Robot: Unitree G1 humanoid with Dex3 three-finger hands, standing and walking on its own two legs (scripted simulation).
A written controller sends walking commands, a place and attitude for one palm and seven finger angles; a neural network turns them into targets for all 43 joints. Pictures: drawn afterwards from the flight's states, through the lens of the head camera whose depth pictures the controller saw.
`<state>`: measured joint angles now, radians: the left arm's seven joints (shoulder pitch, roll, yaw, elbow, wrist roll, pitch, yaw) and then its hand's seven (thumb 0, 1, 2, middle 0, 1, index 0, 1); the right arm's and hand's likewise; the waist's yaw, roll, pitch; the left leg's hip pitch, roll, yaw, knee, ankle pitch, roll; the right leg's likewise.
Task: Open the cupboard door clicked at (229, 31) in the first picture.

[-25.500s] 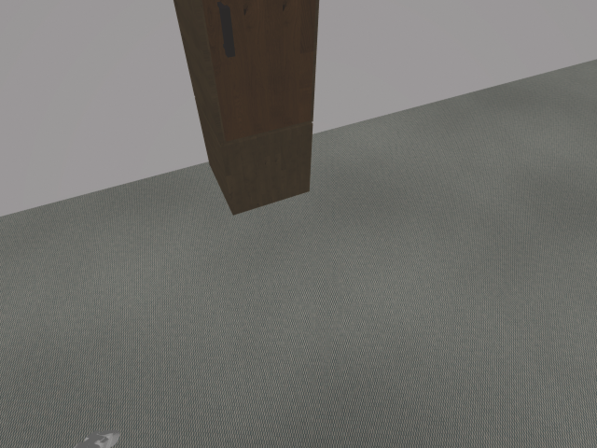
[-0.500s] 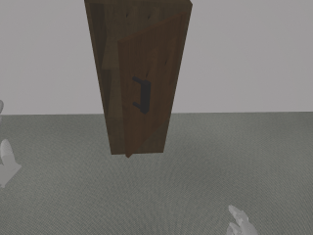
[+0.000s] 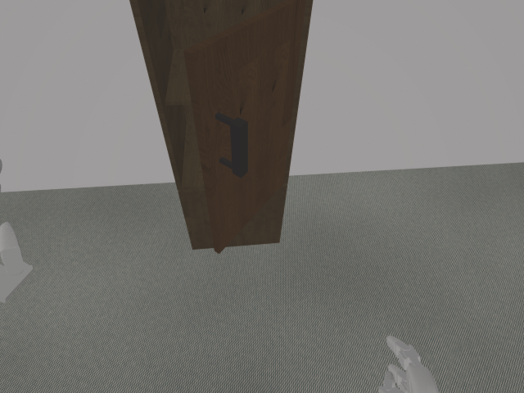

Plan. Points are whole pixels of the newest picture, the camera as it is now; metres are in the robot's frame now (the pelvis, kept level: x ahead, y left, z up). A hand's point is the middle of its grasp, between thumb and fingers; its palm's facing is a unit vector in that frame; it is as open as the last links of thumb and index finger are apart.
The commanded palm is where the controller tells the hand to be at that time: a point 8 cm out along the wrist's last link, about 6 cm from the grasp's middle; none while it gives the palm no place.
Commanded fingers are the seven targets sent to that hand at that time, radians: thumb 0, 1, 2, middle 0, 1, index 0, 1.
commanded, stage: let the arm hang, fingers relaxed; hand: left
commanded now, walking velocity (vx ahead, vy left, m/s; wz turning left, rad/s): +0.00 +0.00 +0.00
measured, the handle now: (231, 145) +0.56 +0.09 +0.06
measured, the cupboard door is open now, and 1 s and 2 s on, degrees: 48 48 48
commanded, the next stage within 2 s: look to check the result in 1.20 s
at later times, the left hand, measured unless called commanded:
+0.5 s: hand out of the picture -0.03 +0.19 -0.18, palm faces +0.09 -0.98 -0.19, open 6.9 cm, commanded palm none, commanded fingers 0.00 0.90 0.90 -0.20 -0.30 -0.20 -0.30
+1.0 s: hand out of the picture -0.05 +0.17 -0.17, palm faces +0.08 -0.98 -0.16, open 7.3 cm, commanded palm none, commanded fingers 0.00 0.90 0.90 -0.20 -0.30 -0.20 -0.30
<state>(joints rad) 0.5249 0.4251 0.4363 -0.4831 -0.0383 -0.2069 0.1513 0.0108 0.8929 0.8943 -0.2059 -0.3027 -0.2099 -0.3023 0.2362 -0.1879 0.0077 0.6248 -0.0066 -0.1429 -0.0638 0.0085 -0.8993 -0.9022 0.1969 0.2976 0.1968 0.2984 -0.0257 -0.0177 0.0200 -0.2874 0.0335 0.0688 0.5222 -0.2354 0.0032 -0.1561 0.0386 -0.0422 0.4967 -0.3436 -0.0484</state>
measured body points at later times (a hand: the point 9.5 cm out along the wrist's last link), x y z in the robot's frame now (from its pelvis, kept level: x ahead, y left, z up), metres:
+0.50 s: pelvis -0.02 +0.00 +0.00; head +0.01 +0.02 +0.45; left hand -0.03 +0.24 -0.16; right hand +0.02 -0.23 -0.14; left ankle +0.02 +0.12 -0.73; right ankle -0.05 -0.08 -0.73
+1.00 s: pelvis -0.02 +0.02 +0.01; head -0.02 +0.01 +0.46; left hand -0.05 +0.22 -0.15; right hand -0.04 -0.18 -0.16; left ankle +0.02 +0.12 -0.73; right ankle -0.05 -0.08 -0.73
